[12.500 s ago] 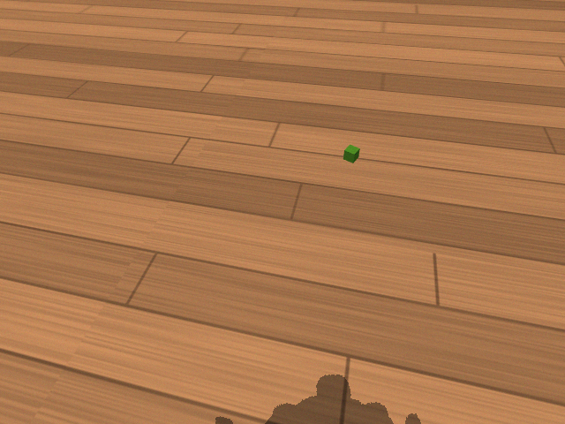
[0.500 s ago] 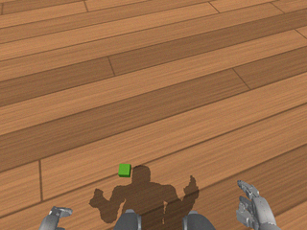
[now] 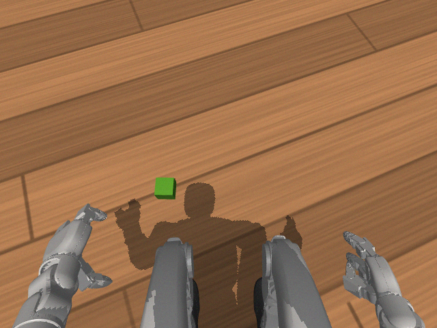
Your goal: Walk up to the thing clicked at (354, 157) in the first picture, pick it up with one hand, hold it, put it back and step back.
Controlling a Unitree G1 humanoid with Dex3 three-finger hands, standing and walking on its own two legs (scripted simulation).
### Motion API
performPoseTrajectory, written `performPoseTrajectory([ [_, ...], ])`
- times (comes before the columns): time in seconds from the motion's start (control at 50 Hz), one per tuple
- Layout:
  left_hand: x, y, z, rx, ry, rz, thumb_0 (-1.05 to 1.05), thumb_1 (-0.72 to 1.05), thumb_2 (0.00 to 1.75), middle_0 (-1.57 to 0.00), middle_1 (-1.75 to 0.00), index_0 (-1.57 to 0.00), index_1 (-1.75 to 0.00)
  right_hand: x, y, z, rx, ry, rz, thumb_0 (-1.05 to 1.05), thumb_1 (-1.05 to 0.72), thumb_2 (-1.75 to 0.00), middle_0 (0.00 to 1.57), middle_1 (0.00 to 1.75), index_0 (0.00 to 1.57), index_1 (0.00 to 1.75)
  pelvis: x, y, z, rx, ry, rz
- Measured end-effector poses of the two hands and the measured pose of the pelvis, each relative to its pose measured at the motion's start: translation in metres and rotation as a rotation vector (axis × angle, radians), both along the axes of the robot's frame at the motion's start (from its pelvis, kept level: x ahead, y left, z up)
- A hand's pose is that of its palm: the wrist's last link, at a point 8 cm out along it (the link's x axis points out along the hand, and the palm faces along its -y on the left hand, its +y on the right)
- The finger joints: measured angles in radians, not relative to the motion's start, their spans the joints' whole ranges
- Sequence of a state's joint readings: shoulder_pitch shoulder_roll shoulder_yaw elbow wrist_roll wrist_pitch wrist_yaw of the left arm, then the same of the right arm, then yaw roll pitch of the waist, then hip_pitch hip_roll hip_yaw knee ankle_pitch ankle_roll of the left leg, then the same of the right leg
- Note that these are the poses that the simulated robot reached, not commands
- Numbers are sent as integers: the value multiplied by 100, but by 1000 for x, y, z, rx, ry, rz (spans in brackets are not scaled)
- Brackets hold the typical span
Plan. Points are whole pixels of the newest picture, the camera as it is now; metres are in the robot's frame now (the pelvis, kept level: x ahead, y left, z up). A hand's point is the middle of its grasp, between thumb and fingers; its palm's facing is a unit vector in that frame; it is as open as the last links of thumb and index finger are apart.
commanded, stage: rise first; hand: left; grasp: from above
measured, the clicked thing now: (165, 188) +0.49 +0.20 -0.50
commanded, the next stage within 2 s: approach in 1.52 s
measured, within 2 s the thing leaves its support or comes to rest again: neither
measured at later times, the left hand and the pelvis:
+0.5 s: hand (118, 214) +0.36 +0.28 -0.29, palm faces -0.50 -0.16 -0.85, open 14.1 cm; pelvis -0.05 +0.00 -0.14, yaw -4 degrees
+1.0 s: hand (130, 203) +0.40 +0.27 -0.34, palm faces -0.50 +0.00 -0.87, open 14.0 cm; pelvis -0.04 +0.01 -0.18, yaw -5 degrees
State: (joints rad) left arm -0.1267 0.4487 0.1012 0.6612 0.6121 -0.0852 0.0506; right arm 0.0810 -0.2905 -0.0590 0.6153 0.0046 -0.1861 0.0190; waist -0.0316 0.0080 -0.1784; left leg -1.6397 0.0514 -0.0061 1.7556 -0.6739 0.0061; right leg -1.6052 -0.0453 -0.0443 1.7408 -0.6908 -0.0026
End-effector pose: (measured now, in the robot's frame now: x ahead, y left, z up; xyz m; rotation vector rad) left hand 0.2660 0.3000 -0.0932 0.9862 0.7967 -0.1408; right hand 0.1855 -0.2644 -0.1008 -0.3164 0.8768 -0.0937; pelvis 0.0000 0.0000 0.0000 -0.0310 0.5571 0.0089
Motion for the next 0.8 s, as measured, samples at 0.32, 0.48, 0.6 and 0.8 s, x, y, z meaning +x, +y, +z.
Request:
performPoseTrajectory([
  [0.32, 74, -5, -103, 201, -90, -290, 0, -54, 101, -9, -103, -9, -103, -118, -11, -132, -9, 306, -73, 1, -90, -90, 20, 30, 21, 30, -45, -4, -110, -26, 30, -20],
  [0.48, 103, -8, -134, 256, -123, -400, 0, -53, 101, -8, -100, -9, -100, -158, -14, -144, -59, 405, -133, 1, -90, -90, 20, 30, 21, 30, -49, 4, -136, -57, 29, -26],
  [0.6, 119, -12, -152, 297, -133, -461, 0, -52, 101, -8, -98, -9, -98, -170, -11, -149, -76, 460, -151, 1, -90, -90, 20, 30, 20, 30, -47, 9, -148, -69, 38, -24],
  [0.8, 135, -20, -177, 342, -132, -527, 0, -51, 99, -8, -95, -9, -95, -171, -8, -166, -67, 496, -132, 1, -90, -90, 20, 30, 21, 30, -45, 10, -165, -74, 46, -24],
])
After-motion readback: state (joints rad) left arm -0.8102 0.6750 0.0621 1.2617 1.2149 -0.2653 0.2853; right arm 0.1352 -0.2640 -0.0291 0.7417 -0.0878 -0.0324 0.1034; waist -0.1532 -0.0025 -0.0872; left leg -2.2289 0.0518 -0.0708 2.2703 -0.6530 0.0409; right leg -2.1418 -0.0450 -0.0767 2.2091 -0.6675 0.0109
